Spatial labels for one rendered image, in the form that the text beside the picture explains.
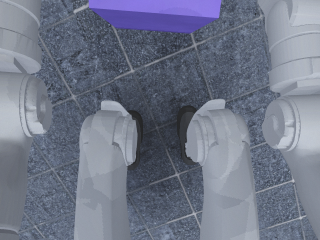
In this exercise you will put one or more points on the robot left upper arm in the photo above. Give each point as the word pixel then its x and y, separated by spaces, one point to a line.
pixel 25 111

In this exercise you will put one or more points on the robot right upper arm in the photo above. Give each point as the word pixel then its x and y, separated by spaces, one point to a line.
pixel 292 125

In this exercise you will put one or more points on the carton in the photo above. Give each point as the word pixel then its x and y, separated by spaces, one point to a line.
pixel 175 16

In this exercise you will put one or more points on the robot right foot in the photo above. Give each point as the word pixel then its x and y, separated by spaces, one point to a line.
pixel 184 116

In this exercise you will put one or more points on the left robot forearm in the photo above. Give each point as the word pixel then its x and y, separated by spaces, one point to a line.
pixel 19 34

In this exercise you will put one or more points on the left robot shin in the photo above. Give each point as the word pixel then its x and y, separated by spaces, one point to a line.
pixel 86 126

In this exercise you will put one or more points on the right robot forearm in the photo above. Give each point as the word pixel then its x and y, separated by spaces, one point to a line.
pixel 293 31

